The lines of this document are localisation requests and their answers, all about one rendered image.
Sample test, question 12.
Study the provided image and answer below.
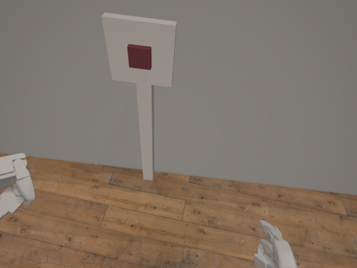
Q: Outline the left robot hand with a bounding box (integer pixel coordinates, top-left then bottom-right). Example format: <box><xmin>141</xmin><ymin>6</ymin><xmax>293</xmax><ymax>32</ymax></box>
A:
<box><xmin>0</xmin><ymin>153</ymin><xmax>35</xmax><ymax>221</ymax></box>

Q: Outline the right robot hand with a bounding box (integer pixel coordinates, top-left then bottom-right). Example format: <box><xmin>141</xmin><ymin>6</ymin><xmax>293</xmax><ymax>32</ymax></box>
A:
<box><xmin>254</xmin><ymin>220</ymin><xmax>297</xmax><ymax>268</ymax></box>

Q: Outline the panel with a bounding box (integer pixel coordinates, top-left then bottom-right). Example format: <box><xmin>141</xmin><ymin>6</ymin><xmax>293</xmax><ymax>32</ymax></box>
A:
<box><xmin>102</xmin><ymin>13</ymin><xmax>177</xmax><ymax>180</ymax></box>

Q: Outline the button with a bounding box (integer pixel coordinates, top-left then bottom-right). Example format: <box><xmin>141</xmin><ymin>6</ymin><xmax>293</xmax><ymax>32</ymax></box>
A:
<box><xmin>127</xmin><ymin>44</ymin><xmax>152</xmax><ymax>70</ymax></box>

